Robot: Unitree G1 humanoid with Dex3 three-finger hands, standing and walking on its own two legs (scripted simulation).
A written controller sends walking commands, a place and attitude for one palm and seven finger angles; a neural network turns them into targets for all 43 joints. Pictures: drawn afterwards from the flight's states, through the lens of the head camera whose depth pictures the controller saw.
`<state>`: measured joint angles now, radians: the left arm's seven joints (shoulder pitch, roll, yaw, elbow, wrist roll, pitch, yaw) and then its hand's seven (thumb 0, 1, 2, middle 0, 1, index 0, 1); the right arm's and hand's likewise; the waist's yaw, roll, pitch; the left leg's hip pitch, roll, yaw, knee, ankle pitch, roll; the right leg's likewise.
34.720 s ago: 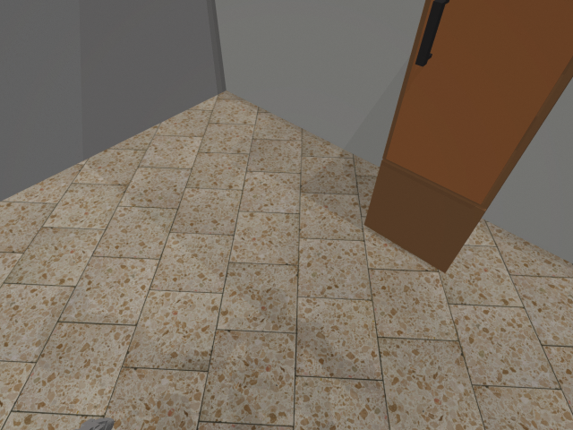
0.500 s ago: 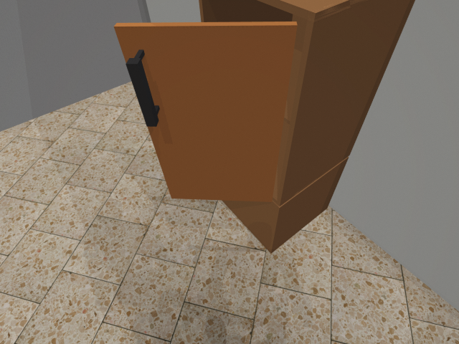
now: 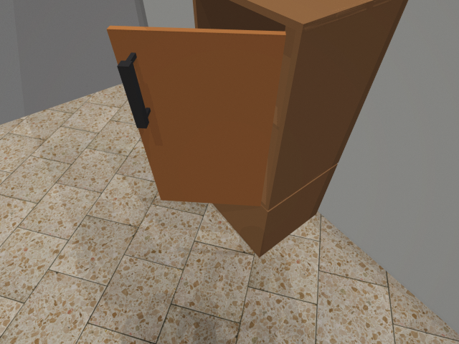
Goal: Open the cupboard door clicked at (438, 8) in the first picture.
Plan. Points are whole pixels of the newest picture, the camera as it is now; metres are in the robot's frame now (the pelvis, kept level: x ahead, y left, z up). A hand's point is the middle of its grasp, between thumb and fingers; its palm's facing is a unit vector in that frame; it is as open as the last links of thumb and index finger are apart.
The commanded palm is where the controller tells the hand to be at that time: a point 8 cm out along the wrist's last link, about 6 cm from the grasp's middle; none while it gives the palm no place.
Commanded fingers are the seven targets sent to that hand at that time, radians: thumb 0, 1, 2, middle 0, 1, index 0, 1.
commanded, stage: come to a stop and stand still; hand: left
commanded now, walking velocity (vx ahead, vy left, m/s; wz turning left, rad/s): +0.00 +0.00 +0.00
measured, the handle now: (137, 91) +0.60 +0.24 +0.12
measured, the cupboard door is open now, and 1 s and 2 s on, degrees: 49 49 49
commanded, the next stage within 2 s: look again from close up in 0.30 s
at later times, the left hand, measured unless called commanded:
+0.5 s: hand out of the picture +0.01 +0.18 -0.17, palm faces +0.01 -0.98 -0.20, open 7.4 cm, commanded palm none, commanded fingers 0.00 0.90 0.90 -0.20 -0.30 -0.20 -0.30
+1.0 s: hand out of the picture +0.02 +0.19 -0.17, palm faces +0.01 -0.98 -0.20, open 7.4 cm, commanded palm none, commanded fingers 0.00 0.90 0.90 -0.20 -0.30 -0.20 -0.30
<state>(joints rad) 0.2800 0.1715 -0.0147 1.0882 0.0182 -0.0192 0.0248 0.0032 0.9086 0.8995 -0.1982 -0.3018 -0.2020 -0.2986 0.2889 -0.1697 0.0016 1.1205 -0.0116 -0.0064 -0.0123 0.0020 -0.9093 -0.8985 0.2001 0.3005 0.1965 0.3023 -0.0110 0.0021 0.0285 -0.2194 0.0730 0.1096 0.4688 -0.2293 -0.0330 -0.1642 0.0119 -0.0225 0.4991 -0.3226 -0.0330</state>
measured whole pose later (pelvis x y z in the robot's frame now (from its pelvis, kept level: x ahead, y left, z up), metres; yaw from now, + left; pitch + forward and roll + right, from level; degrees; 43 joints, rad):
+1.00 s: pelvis +0.02 +0.01 +0.00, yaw +1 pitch +0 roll +1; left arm 0.27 0.18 0.00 1.11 0.02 -0.02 0.03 0.00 0.91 0.90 -0.20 -0.30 -0.20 -0.30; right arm 0.23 -0.16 0.00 1.15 -0.01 -0.02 -0.02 0.00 -0.91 -0.90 0.20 0.30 0.20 0.30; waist 0.00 -0.02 0.03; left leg -0.18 0.05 0.11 0.43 -0.24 -0.02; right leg -0.11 -0.01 -0.02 0.44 -0.32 -0.01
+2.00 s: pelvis -0.07 +0.06 +0.00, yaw +2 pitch -3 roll -1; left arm 0.40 0.17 -0.01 1.09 0.03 0.01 0.03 0.00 0.91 0.90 -0.20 -0.30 -0.20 -0.30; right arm 0.30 -0.17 -0.03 1.09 -0.01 0.02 0.00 0.00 -0.91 -0.90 0.20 0.30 0.20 0.30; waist 0.00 0.00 0.02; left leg -0.28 -0.01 0.11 0.43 -0.12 0.06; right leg -0.20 -0.07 -0.03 0.44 -0.20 0.05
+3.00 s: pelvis -0.18 +0.09 +0.00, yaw -2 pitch -3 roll -2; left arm 0.34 0.21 0.07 0.99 0.02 0.05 0.01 0.00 0.91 0.90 -0.19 -0.30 -0.20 -0.30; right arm 0.33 -0.19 -0.05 1.07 -0.04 0.04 -0.03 0.00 -0.91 -0.90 0.20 0.30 0.20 0.30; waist -0.02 0.02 -0.06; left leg -0.32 -0.01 0.10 0.34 -0.10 0.04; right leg -0.18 0.04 -0.09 0.69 -0.48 -0.03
